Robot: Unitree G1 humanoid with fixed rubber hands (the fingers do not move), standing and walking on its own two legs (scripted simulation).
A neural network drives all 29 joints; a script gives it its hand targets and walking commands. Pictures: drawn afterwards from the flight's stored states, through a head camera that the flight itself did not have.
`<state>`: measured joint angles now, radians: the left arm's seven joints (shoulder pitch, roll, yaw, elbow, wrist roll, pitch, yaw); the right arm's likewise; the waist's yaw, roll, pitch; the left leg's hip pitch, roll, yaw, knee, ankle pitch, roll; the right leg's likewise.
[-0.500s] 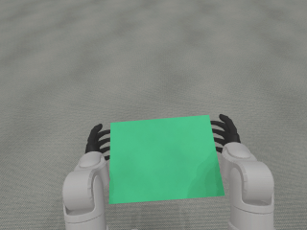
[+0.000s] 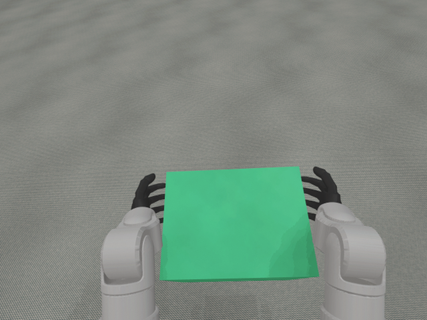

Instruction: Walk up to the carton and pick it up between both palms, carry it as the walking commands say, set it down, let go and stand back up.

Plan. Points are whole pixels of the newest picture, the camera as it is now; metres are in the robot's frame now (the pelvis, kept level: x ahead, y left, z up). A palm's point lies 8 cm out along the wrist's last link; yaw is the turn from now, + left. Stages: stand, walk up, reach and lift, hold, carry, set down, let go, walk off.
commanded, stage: carry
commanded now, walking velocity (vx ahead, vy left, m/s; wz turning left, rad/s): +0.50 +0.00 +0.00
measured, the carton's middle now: (233, 231) +0.28 -0.01 +0.02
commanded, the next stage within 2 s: none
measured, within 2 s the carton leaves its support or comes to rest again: neither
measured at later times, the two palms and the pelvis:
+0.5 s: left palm (150, 119) +0.56 +0.18 +0.10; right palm (274, 111) +0.54 -0.12 +0.11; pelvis +0.28 +0.04 +0.01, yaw -3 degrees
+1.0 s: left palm (171, 60) +0.84 +0.15 +0.11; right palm (265, 54) +0.86 -0.15 +0.10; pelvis +0.58 +0.00 +0.02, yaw +2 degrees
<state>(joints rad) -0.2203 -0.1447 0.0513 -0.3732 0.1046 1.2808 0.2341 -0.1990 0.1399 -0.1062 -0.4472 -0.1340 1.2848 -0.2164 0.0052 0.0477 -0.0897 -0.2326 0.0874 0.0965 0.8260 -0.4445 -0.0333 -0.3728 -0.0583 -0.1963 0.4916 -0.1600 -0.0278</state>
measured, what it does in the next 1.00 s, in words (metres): walks ahead: left foot, then right foot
